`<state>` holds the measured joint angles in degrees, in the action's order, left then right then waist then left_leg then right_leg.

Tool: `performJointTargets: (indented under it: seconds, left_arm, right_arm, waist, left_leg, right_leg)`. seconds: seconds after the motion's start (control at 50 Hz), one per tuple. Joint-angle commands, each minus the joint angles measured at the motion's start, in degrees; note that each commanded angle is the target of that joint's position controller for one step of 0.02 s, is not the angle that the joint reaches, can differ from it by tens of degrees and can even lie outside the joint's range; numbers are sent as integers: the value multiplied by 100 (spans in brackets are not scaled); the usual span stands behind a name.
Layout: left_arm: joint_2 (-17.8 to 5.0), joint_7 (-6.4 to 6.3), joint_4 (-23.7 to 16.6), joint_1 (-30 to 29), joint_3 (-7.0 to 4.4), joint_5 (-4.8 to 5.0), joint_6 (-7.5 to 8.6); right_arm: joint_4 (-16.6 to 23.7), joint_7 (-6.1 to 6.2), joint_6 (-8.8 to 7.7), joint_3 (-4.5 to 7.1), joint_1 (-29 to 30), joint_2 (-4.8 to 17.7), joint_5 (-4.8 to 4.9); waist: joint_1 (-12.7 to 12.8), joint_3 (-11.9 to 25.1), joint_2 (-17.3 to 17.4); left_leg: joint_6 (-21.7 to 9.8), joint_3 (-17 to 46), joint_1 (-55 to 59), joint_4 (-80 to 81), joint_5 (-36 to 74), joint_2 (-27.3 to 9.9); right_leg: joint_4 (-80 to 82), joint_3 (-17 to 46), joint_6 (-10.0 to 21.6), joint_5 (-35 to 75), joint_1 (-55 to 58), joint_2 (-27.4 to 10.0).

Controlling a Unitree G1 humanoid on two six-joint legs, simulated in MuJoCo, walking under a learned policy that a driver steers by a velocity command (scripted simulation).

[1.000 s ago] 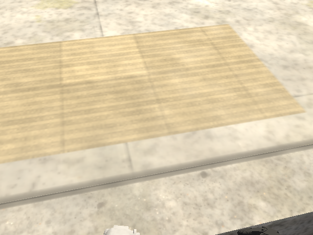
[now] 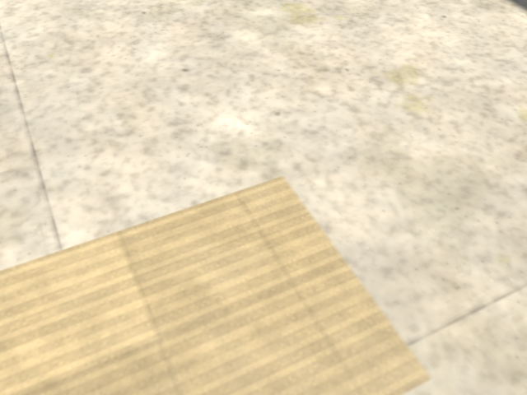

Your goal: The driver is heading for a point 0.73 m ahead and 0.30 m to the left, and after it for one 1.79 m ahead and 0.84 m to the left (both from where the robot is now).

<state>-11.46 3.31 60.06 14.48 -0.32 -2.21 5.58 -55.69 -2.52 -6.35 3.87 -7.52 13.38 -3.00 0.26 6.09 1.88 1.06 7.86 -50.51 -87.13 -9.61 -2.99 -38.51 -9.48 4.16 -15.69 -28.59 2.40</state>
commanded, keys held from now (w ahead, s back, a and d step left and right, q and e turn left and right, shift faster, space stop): no key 0.98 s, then w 0.02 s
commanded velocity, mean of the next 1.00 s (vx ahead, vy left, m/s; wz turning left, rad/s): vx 0.03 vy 0.00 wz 0.00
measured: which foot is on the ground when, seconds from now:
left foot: up 0.00-0.14, down 0.16-1.00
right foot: down 0.00-1.00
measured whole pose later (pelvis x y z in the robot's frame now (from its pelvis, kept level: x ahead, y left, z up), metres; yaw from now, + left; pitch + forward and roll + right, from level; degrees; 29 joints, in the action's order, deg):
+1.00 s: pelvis +0.08 +0.04 +0.03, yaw +0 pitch -1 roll +0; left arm -9.4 -1.6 63.1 16.2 -0.2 -0.2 0.4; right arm -59.7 1.3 0.5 0.4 -10.6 10.3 -0.4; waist 0.5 -1.1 0.2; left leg -0.6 -1.9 -13.5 -26.4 -11.7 -0.1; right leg -27.1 -5.2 -1.1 -17.4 -8.3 -3.7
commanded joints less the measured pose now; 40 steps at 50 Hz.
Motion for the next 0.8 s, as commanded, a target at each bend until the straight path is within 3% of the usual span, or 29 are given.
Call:
performJointTargets:
  seconds: [0.02,0.04,0.08,0.1,0.12,0.14,0.16,0.18,0.2,0.22,0.24,0.28,0.32,0.38,0.48,0.8]
  left_arm:
    - [-508,44,-1358,-2033,-138,25,420]
    - [-608,87,-1364,-1899,-176,52,412]
    - [-651,223,-1244,-1411,-251,115,390]
    - [-613,291,-1171,-1202,-262,149,376]
    - [-495,352,-1184,-1195,-243,215,347]
    - [-303,398,-1157,-1054,-192,281,303]
    - [6,449,-1110,-785,-109,342,247]
    - [38,347,-1086,14,-173,313,229]
    - [-86,-89,-959,92,-132,101,-67]
    - [-162,-257,-1027,-278,-146,96,-216]
    - [-223,-339,-1086,-585,-149,119,-321]
    - [-280,-381,-1141,-828,-180,160,-403]
    - [-331,-391,-1084,-834,-207,182,-382]
    - [-358,-384,-918,-774,-223,201,-355]
    - [-381,-429,-591,-434,-225,239,-440]
    - [-366,-489,50,281,-103,196,-472]
  right_arm:
    - [-38,-101,8,-15,-847,109,-92]
    - [74,-128,25,-13,-618,181,-43]
    - [209,-117,79,14,-329,284,28]
    - [279,-81,84,24,-303,331,65]
    - [399,-21,85,38,-323,347,171]
    - [455,37,19,56,-249,412,269]
    - [501,81,-78,52,-251,441,329]
    - [780,63,-177,46,417,828,502]
    - [456,215,197,-65,-38,528,294]
    - [530,227,348,-92,70,331,202]
    - [643,233,419,-120,310,300,163]
    - [691,265,414,-122,476,373,208]
    - [587,318,361,-154,345,290,239]
    - [420,351,349,-170,94,232,217]
    - [235,357,441,-169,-51,177,244]
    - [-69,370,614,-227,-204,209,254]
  waist:
    - [-778,485,-101]
    - [-643,281,-227]
    - [-391,-83,-348]
    - [-320,-205,-420]
    - [-371,-282,-439]
    - [-393,-187,-339]
    - [-371,5,-182]
    - [332,399,541]
    - [439,514,910]
    - [265,260,894]
    - [191,120,615]
    - [146,-71,349]
    - [88,-110,-5]
    - [-14,-214,-325]
    - [-12,-398,-270]
    - [7,-680,-168]
  left_leg:
    - [515,-522,2131,1998,-183,-329]
    - [589,-622,2493,2778,-246,-349]
    - [618,-603,2507,3705,-337,-328]
    - [587,-609,2487,4181,-364,-325]
    - [517,-670,2684,4784,-78,-314]
    - [338,-695,2997,5391,486,-311]
    - [59,-605,3478,5740,1361,-371]
    - [-640,-133,3731,5938,2066,-570]
    - [-1030,633,3692,6173,1085,-826]
    - [-1043,628,3366,6357,246,-772]
    - [-904,459,3106,6441,-268,-640]
    - [-631,33,2976,6398,-496,-344]
    - [-458,-320,3176,6230,-150,-129]
    - [-434,-554,3564,6097,349,-6]
    - [-509,-612,3901,6152,633,9]
    - [-550,-683,4226,6346,752,70]
  right_leg:
    - [1589,253,357,3899,-221,-686]
    - [1650,166,340,3449,-238,-631]
    - [1523,681,594,2074,158,-988]
    - [1434,970,739,1569,399,-1217]
    - [1296,1216,832,1544,472,-1445]
    - [1035,1308,709,1491,597,-1450]
    - [765,1248,364,1183,623,-1221]
    - [603,620,-72,648,816,-623]
    - [186,339,-196,-102,786,-375]
    - [307,452,-191,-191,912,-369]
    - [489,493,-154,-106,1101,-414]
    - [837,574,-136,30,1294,-520]
    - [1145,665,-128,206,1414,-659]
    - [1392,710,-100,432,1382,-746]
    - [1403,619,-148,452,1348,-738]
    - [1613,531,-222,408,1354,-696]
